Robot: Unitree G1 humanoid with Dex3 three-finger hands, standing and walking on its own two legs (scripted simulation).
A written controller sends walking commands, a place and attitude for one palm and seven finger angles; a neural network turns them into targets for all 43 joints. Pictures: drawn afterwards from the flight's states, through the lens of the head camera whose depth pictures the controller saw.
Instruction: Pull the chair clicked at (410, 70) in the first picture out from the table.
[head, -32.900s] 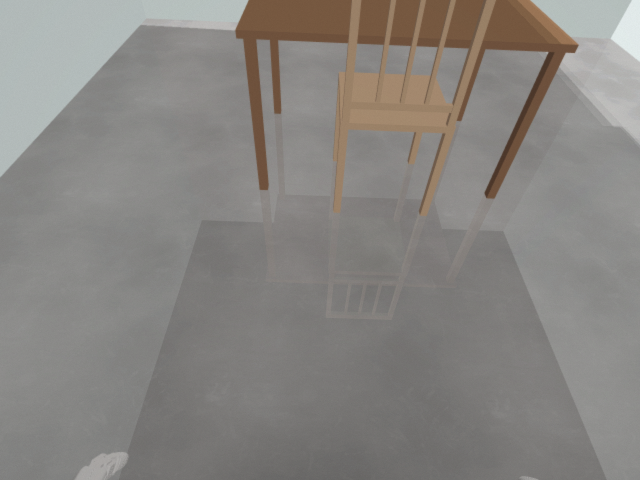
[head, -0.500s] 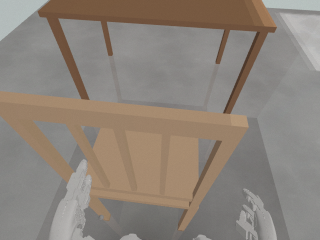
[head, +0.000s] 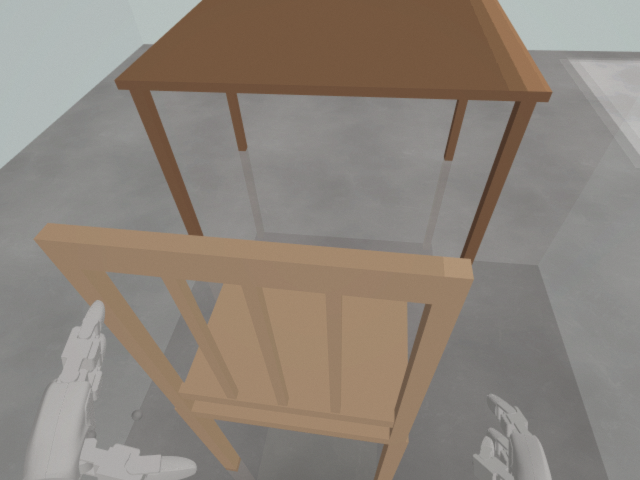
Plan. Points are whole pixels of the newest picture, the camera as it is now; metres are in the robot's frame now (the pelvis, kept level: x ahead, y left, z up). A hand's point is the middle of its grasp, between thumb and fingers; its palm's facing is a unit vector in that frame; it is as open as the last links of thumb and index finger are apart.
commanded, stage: draw the hand back to the body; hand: left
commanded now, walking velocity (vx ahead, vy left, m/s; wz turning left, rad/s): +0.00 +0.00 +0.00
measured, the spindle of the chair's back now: (270, 353) +0.29 +0.10 -0.01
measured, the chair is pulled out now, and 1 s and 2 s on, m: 0.67 0.67 0.67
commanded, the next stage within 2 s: step back with the hand held close in 0.90 s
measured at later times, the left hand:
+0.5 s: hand (59, 320) +0.21 +0.25 +0.19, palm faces +0.46 -0.76 -0.46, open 9.7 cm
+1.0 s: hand (49, 309) +0.21 +0.26 +0.20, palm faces +0.48 -0.76 -0.44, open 7.4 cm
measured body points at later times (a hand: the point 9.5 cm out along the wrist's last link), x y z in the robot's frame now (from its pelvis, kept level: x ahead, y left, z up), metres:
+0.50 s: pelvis +0.02 -0.01 +0.03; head +0.02 -0.04 +0.48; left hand +0.18 +0.29 +0.21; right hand +0.21 -0.23 -0.06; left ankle -0.02 +0.13 -0.70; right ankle +0.01 -0.14 -0.70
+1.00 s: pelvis +0.02 -0.01 +0.04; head +0.01 -0.03 +0.48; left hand +0.18 +0.30 +0.22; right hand +0.20 -0.24 -0.06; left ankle -0.02 +0.13 -0.70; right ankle +0.01 -0.14 -0.70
